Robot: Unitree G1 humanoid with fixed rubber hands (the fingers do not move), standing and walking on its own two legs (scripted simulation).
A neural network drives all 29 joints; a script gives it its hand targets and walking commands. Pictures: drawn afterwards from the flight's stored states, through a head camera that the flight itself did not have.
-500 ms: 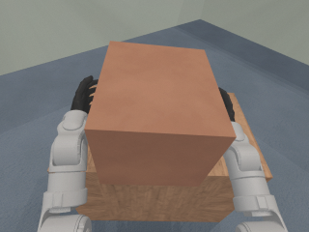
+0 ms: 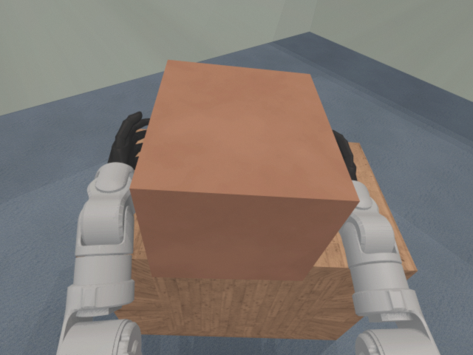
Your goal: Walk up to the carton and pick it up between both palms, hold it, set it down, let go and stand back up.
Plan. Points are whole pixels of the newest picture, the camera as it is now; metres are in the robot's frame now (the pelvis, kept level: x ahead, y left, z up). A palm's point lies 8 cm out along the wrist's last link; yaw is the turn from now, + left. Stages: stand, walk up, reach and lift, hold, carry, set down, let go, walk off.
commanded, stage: hold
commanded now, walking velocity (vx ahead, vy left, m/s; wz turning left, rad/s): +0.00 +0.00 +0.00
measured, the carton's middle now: (235, 170) +0.38 -0.01 +0.13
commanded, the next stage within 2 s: none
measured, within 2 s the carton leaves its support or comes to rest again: neither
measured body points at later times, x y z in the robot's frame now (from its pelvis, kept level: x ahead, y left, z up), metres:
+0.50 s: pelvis +0.00 +0.00 +0.00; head -0.02 +0.02 +0.45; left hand +0.38 +0.17 +0.17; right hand +0.36 -0.18 +0.16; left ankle +0.04 +0.11 -0.75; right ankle +0.00 -0.10 -0.75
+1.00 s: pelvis +0.00 +0.00 +0.00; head -0.02 +0.03 +0.45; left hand +0.37 +0.17 +0.17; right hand +0.36 -0.18 +0.16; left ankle +0.04 +0.11 -0.75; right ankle +0.00 -0.10 -0.75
